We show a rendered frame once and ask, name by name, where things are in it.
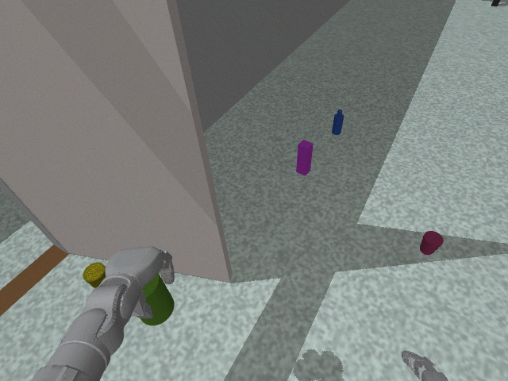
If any right robot hand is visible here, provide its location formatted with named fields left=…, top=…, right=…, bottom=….
left=402, top=351, right=448, bottom=381

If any left robot arm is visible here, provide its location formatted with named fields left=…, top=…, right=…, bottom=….
left=31, top=273, right=141, bottom=381

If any left robot hand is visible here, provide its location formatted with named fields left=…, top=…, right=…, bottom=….
left=105, top=247, right=175, bottom=319

